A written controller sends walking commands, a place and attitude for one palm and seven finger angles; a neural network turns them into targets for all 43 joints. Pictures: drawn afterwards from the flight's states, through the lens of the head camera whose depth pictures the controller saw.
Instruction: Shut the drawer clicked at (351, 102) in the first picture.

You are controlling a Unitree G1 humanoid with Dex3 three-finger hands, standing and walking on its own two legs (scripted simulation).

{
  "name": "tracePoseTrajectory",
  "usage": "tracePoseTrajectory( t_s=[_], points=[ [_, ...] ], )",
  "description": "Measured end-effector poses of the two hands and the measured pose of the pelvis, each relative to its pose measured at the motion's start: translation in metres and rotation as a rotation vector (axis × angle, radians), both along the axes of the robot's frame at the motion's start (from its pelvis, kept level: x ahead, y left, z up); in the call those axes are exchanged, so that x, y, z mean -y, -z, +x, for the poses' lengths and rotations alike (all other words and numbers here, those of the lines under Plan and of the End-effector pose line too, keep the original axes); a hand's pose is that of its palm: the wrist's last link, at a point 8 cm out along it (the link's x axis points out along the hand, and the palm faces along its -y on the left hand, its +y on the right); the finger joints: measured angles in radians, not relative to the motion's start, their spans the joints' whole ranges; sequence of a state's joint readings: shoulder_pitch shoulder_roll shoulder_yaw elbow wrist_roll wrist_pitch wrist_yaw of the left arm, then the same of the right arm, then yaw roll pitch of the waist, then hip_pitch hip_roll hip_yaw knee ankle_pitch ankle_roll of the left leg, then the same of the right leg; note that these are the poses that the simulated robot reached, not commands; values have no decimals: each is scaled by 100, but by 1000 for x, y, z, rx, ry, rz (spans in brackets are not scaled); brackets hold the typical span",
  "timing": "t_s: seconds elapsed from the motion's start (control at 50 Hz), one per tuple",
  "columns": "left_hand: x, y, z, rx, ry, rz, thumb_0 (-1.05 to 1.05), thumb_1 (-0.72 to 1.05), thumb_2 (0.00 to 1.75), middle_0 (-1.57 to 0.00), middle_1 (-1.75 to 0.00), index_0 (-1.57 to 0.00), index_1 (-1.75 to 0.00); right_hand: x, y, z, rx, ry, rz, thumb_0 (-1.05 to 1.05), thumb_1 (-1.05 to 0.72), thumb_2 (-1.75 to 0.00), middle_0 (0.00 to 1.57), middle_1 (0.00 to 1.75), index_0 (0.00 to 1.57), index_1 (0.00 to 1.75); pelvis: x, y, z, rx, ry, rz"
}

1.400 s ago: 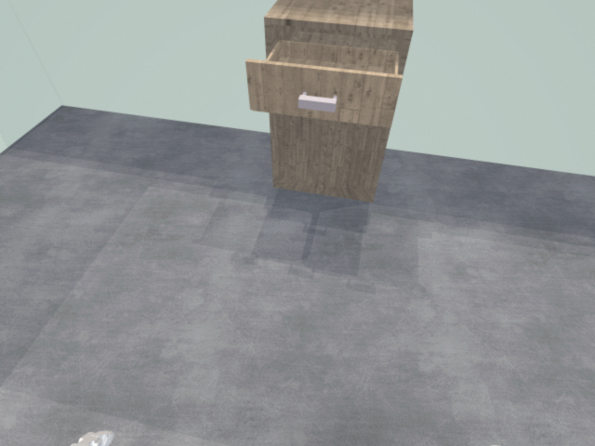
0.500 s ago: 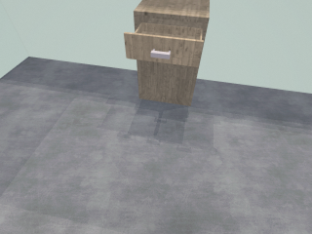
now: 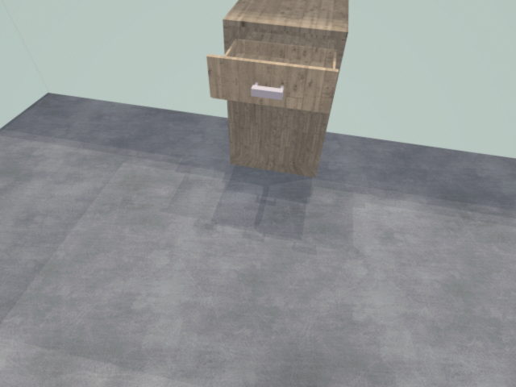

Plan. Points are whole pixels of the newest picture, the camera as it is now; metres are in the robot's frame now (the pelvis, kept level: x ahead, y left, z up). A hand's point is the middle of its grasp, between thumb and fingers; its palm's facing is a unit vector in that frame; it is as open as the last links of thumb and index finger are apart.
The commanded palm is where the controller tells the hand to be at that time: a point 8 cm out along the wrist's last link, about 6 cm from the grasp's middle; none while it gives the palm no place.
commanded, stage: look at it before walking up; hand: left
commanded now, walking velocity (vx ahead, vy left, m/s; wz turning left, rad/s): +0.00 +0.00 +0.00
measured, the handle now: (268, 89) +1.07 +0.02 -0.08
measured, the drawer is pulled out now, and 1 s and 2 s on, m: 0.30 0.30 0.30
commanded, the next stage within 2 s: walk to a spot facing it in 0.04 s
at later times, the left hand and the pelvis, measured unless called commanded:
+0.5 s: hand out of the picture +0.04 +0.18 -0.19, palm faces -0.07 -0.98 -0.19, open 7.4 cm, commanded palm none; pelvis +0.06 -0.01 -0.02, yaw -7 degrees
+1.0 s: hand (165, 379) +0.18 +0.19 -0.21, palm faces -0.09 -0.99 -0.14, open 7.4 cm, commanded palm none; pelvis +0.24 +0.01 -0.03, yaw -13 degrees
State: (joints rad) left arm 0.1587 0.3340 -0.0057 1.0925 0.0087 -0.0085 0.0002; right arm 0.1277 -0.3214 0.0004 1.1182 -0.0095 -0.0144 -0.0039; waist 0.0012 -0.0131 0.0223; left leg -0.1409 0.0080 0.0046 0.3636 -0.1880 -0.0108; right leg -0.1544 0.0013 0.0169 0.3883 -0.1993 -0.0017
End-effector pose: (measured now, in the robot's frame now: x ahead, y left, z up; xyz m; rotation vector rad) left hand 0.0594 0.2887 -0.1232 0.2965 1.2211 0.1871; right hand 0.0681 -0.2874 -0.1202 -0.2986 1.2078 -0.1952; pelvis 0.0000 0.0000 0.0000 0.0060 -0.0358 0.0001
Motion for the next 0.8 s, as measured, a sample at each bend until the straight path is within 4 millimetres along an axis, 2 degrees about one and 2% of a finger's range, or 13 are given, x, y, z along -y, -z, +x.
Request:
tracePoseTrajectory(
  t_s=[0.22, 0.32, 0.42, 0.48, 0.54, 0.58, 0.62, 0.66, 0.74, 0.8],
  points=[
    [3, 3, -8, -25, -14, -3, 0, 91, 90, -20, -30, -20, -30, -5, 4, -4, -16, 5, 8, 0, -90, -90, 20, 30, 20, 30, -1, 1, 3, 0, 5, 0],
    [18, 16, -21, -79, -25, -54, 0, 91, 90, -20, -30, -20, -30, -21, 16, -17, -45, 38, 51, 0, -90, -90, 20, 30, 20, 30, -2, 6, 15, -3, 31, -1],
    [39, 32, -32, -169, -30, -108, 0, 91, 90, -20, -30, -20, -30, -39, 32, -38, -95, 113, 102, 0, -90, -90, 20, 30, 20, 30, 0, 15, 36, -9, 69, 11],
    [55, 35, -27, -217, -15, -121, 0, 91, 90, -20, -30, -20, -30, -45, 40, -54, -134, 181, 136, 0, -90, -90, 20, 30, 20, 30, 7, 18, 51, -8, 107, 22],
    [72, 37, -9, -208, -9, -129, 0, 91, 90, -20, -30, -20, -30, -48, 49, -68, -205, 226, 167, 0, -90, -90, 20, 30, 20, 30, 17, 23, 68, -3, 110, 5],
    [81, 36, 1, -169, -33, -134, 0, 91, 90, -20, -30, -20, -30, -49, 49, -68, -262, 225, 181, 0, -90, -90, 20, 30, 20, 30, 22, 22, 78, -4, 98, -1],
    [88, 32, 5, -160, -56, -137, 0, 91, 90, -20, -30, -20, -30, -47, 44, -54, -277, 218, 185, 0, -90, -90, 20, 30, 20, 30, 24, 17, 90, -5, 100, -1],
    [95, 27, 6, -183, -65, -142, 0, 91, 90, -20, -30, -20, -30, -44, 40, -28, -245, 213, 184, 0, -90, -90, 20, 30, 20, 30, 25, 12, 101, -9, 108, 1],
    [102, 20, 7, -269, -60, -160, 0, 91, 90, -20, -30, -20, -30, -40, 32, 44, -105, 215, 183, 1, -91, -90, 20, 30, 20, 30, 22, 6, 128, -19, 129, 1],
    [101, 19, 16, -322, -60, -173, 0, 91, 90, -20, -30, -20, -30, -35, 24, 105, 6, 201, 165, 1, -92, -90, 20, 30, 20, 30, 16, 5, 150, -21, 146, -4]
  ],
)
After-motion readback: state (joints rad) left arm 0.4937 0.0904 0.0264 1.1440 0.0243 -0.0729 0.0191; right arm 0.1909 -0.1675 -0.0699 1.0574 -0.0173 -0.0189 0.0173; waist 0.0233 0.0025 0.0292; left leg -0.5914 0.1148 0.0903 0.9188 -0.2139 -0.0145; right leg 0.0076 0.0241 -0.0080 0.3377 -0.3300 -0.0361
